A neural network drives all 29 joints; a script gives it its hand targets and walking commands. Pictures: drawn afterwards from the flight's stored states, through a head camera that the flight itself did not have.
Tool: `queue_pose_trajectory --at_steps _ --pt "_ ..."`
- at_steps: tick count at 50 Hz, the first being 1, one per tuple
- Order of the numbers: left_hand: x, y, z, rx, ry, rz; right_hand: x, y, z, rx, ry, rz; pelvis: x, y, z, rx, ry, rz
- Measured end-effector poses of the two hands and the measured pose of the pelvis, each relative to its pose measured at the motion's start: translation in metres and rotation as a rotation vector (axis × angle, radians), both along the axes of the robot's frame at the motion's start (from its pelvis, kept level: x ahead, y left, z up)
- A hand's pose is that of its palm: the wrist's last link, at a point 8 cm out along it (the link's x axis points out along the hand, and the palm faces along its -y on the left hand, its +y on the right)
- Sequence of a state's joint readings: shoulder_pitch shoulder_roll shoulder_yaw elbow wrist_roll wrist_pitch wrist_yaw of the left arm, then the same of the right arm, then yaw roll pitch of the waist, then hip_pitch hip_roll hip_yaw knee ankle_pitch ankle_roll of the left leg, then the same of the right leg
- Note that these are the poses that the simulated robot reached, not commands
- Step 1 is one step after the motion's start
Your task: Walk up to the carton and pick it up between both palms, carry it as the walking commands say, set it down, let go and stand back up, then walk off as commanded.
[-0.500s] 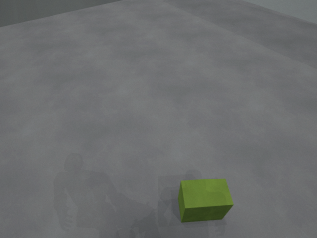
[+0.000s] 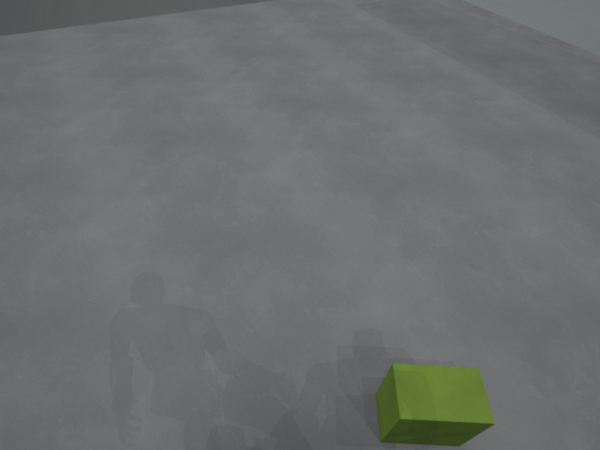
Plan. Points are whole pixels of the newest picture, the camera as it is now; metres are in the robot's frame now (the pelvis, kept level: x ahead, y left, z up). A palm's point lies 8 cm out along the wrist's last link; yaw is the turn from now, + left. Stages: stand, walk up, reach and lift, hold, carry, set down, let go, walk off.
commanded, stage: walk off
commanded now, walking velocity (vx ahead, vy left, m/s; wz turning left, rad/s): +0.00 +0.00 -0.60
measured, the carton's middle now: (427, 406) +0.42 -0.36 -0.64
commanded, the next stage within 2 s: none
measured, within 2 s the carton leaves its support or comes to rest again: neither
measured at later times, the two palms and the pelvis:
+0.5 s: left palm out of the picture +0.16 +0.24 -0.12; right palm out of the picture -0.06 -0.18 -0.17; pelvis +0.01 +0.04 -0.01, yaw -17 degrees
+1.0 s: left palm (129, 431) +0.19 +0.27 -0.14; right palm out of the picture -0.02 -0.18 -0.11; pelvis +0.03 +0.08 +0.01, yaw -34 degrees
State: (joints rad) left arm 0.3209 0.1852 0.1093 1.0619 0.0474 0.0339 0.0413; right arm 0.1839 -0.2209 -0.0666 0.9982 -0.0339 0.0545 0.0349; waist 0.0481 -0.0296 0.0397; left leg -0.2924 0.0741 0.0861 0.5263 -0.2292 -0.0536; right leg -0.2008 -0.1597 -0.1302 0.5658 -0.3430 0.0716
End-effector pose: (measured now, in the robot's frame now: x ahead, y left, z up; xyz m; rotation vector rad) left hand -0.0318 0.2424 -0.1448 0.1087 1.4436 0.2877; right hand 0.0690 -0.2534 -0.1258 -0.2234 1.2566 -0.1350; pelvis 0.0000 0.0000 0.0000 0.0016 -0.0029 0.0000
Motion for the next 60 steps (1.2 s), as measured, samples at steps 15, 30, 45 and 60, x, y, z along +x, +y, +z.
queue_pose_trajectory --at_steps 15,30,45,60 --pt "0.094 0.052 0.009 -0.004 -0.061 -0.24 -0.045 0.078 -0.01 0.021 -0.036 -0.245 0.011 0.054 0.002 0.027 -0.003 -0.202" --pt "0.201 -0.018 0.032 -0.015 -0.282 -0.463 -0.133 0.05 -0.02 0.048 0.088 -0.474 0.008 0.036 0.005 0.021 -0.009 -0.351" --pt "0.2 0.026 0.006 -0.05 -0.146 -0.533 -0.067 0.053 0.011 -0.072 -0.131 -0.513 0.022 0.067 0.003 -0.008 0.031 -0.492" --pt "0.264 -0.022 0.015 -0.067 -0.164 -0.833 -0.163 0.103 -0.007 -0.018 -0.059 -0.781 0.02 0.068 0.0 0.023 -0.002 -0.752"
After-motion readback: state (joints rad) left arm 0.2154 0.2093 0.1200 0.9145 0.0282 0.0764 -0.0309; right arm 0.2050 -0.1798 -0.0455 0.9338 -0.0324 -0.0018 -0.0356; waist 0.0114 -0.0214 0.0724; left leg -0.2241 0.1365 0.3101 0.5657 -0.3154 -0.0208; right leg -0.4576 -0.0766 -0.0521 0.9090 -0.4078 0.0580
